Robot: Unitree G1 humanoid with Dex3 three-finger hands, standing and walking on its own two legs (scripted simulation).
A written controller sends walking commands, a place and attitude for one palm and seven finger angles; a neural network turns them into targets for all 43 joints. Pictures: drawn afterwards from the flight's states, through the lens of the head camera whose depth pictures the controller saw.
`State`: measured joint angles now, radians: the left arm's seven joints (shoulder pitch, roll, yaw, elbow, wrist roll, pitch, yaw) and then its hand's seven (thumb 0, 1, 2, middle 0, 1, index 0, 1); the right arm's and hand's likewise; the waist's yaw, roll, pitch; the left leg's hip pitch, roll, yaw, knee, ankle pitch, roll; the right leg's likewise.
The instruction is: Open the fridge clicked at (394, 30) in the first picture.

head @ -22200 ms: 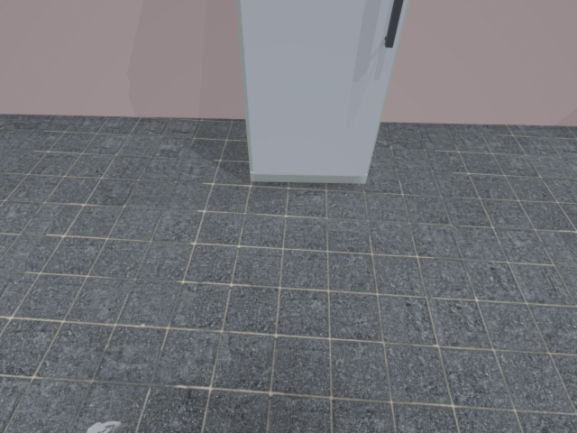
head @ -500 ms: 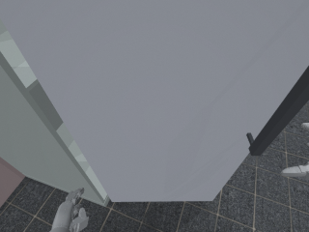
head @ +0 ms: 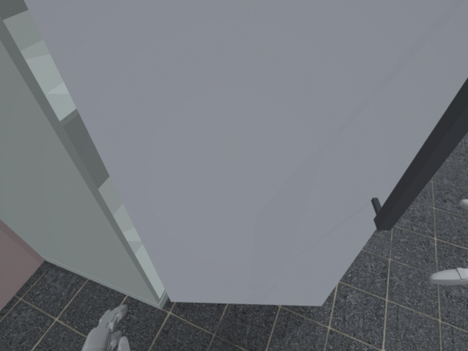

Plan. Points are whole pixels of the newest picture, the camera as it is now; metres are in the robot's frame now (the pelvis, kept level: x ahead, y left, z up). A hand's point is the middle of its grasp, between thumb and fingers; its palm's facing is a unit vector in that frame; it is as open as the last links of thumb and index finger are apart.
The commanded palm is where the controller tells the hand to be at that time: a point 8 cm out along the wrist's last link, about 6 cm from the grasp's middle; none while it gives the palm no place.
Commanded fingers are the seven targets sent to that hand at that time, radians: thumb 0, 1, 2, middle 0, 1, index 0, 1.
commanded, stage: slip the hand off the handle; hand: right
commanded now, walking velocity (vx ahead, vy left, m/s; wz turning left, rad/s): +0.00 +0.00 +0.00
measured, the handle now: (442, 119) +0.38 -0.27 +0.24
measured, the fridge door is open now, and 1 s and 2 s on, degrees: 71 71 71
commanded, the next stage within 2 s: draw the hand back to the body in 0.48 s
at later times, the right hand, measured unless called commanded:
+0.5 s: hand out of the picture +0.19 -0.32 +0.12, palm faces +0.39 +0.89 -0.26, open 14.6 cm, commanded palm +0.16 -0.36 +0.14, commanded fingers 0.00 0.55 -0.20 0.25 1.15 0.25 1.15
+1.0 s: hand out of the picture +0.19 -0.30 +0.15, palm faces +0.24 +0.97 -0.05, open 14.6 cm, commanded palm +0.15 -0.34 +0.16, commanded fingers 0.00 0.51 -0.22 0.25 1.13 0.25 1.13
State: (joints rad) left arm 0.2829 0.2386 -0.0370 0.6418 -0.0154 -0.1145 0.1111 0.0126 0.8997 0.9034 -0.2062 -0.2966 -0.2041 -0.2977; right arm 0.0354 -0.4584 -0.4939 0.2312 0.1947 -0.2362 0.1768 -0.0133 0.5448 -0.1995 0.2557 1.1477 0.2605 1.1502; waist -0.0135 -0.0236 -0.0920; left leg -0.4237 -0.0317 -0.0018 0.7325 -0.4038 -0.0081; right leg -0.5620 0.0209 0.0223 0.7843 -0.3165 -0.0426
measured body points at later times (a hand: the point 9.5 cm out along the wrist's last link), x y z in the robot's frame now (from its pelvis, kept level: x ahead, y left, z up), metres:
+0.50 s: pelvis +0.00 +0.02 +0.00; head +0.00 +0.01 +0.45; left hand +0.20 +0.25 -0.07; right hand +0.17 -0.37 +0.14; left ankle -0.02 +0.13 -0.71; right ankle +0.05 -0.09 -0.71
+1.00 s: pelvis +0.01 +0.01 +0.01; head -0.02 +0.01 +0.46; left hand +0.20 +0.24 -0.03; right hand +0.17 -0.35 +0.15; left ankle -0.02 +0.13 -0.71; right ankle +0.05 -0.09 -0.71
